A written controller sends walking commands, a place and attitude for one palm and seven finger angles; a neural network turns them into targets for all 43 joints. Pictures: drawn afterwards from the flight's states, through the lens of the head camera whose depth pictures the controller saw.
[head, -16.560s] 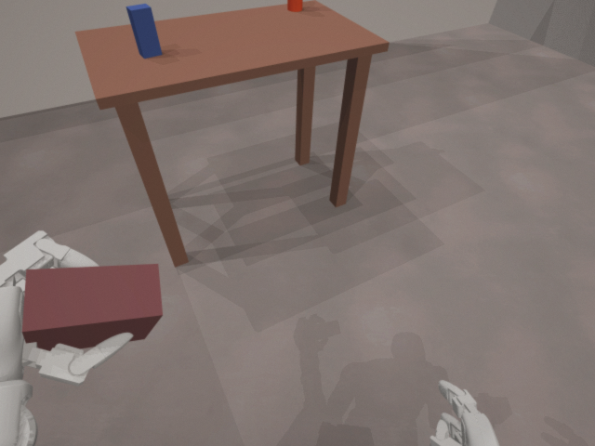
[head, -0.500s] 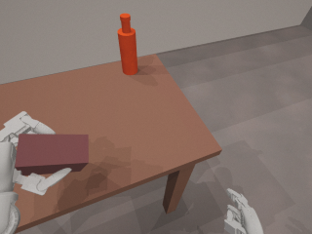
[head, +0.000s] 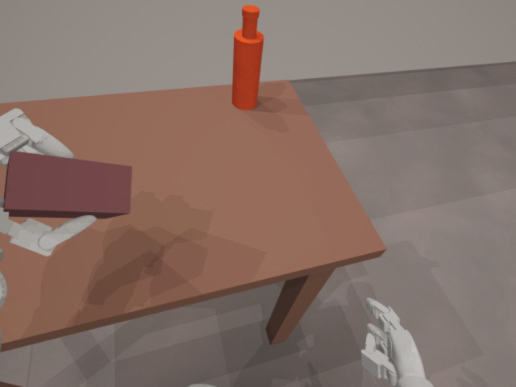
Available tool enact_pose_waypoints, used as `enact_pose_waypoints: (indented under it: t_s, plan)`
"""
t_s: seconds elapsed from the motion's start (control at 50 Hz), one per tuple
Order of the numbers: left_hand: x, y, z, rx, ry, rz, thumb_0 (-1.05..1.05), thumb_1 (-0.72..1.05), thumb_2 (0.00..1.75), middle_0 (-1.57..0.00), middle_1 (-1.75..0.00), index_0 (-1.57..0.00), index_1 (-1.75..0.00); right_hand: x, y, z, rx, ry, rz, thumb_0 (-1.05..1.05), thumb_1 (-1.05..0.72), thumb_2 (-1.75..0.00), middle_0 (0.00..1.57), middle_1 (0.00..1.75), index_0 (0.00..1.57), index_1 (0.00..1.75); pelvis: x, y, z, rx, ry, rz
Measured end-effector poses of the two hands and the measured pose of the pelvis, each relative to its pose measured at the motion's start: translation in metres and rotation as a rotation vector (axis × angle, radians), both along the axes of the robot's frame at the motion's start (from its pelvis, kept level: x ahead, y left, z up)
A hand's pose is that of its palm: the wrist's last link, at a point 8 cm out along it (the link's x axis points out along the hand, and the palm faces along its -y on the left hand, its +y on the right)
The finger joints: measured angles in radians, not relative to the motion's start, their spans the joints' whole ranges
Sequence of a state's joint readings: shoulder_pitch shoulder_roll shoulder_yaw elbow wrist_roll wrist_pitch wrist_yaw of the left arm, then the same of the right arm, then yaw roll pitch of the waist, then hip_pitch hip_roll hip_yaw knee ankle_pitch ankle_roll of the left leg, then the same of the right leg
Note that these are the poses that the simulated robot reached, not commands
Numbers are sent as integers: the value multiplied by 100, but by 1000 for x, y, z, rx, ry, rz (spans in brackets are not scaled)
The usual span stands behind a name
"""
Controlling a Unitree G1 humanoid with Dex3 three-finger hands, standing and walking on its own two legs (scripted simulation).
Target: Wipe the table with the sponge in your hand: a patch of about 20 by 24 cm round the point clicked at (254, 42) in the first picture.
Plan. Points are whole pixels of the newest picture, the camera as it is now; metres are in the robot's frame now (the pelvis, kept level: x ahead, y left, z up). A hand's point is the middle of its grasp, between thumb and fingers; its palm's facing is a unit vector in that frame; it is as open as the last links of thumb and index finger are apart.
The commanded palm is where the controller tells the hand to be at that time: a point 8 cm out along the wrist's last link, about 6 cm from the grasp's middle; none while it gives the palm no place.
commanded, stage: come to a stop and stand still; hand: left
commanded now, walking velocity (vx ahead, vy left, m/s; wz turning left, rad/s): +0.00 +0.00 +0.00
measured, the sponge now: (83, 192) +0.27 +0.26 +0.17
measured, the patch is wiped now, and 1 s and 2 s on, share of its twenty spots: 0.00 0.00 0.00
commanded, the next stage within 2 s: look again from close up in 0.54 s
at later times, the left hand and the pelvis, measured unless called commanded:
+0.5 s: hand (93, 203) +0.25 +0.23 +0.18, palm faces +0.34 -0.86 -0.37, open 9.8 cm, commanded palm +0.19 +0.27 +0.18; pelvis +0.02 +0.00 +0.00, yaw -2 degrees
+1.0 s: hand (80, 210) +0.25 +0.25 +0.17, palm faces +0.34 -0.86 -0.38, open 9.8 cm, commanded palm +0.19 +0.28 +0.18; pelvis +0.02 +0.01 +0.01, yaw -2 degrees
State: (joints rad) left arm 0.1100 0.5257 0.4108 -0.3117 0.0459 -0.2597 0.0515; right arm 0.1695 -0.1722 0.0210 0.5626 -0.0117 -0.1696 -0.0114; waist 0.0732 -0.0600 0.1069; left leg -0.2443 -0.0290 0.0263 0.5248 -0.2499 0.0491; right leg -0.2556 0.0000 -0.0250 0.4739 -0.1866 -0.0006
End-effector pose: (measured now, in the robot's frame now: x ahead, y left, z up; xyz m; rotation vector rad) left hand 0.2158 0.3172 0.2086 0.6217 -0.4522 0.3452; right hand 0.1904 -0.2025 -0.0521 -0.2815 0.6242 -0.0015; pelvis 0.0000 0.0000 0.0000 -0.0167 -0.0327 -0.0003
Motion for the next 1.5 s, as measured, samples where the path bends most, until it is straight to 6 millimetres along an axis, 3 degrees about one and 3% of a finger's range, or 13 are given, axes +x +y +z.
enact_pose_waypoints:
  t_s: [0.06, 0.1, 0.2, 0.32, 0.4, 0.52, 0.64, 0.8, 0.98, 1.12, 1.18, 1.36, 1.5]
  plan:
    - [4, 15, 15, -30, -50, 58, 0, -46, 102, -78, -135, -76, -135, -6, 0, -9, 44, 23, -8, 1, -91, -90, 21, 30, 21, 30, -4, 1, -1, 2, 10, -22]
    - [0, 3, 11, -58, -21, 39, 0, -46, 102, -77, -136, -76, -136, -13, -3, -13, 81, 29, -36, 1, -91, -90, 21, 30, 21, 30, -1, 5, 0, 3, 16, -37]
    - [-15, -45, -25, -118, 183, -112, 0, -46, 102, -77, -136, -75, -137, -33, -10, -25, 96, 87, -110, 1, -91, -90, 21, 30, 21, 30, 10, 9, 2, 8, 18, -56]
    - [-11, -30, -61, -169, 286, -47, 0, -46, 102, -78, -135, -76, -136, -43, -24, -22, 16, 153, -132, 2, -91, -90, 21, 30, 20, 30, 15, -2, 3, 7, 13, -38]
    - [-1, -22, -49, -187, 196, 4, 0, -46, 102, -78, -135, -76, -136, -32, -32, -14, -22, 122, -108, 2, -91, -90, 21, 30, 20, 30, 16, -4, 3, -2, 6, -29]
    - [1, -45, -14, -149, 57, -103, -1, -46, 102, -77, -136, -76, -136, -2, -31, 0, -11, 15, -103, 2, -91, -90, 21, 30, 20, 30, 23, 0, 3, -5, 11, -37]
    - [3, -34, -27, -143, 150, -78, 0, -46, 103, -77, -136, -76, -136, 15, -21, 6, 21, -19, -119, 1, -91, -90, 21, 30, 20, 30, 29, 3, 5, -3, 22, -44]
    - [-3, -23, -52, -244, 214, 4, 0, -46, 103, -77, -136, -76, -136, 12, -9, 1, 3, 33, -73, 1, -91, -90, 21, 30, 20, 30, 27, 5, 6, -4, 12, -31]
    - [-3, -28, -28, -185, 122, -63, 0, -46, 103, -77, -136, -76, -136, 5, -2, 0, 14, 33, -81, 2, -91, -90, 21, 30, 21, 30, 24, 10, 6, -6, 4, -32]
    - [15, -3, -5, -19, 112, -16, 0, -47, 103, -78, -135, -76, -136, -6, 1, -12, -15, 89, 4, 1, -91, -90, 21, 30, 20, 30, 19, 6, 2, 9, 16, 15]
    - [21, 9, 1, -105, 132, 35, 0, -46, 103, -77, -136, -76, -136, -7, -5, -22, 4, 117, 21, 1, -91, -90, 21, 30, 21, 30, 16, 4, 0, 16, 20, 2]
    - [-21, -58, -25, 31, 359, -41, 0, -46, 103, -77, -136, -76, -137, 9, -23, -22, 39, 36, 9, 2, -91, -90, 21, 30, 21, 30, 6, -11, -7, 24, 26, 7]
    - [-34, -40, -2, 85, 201, 204, 0, -47, 103, -78, -135, -77, -136, 18, -38, -27, 19, 38, 37, 1, -91, -90, 21, 30, 20, 30, -2, -42, -11, 21, 18, 49]
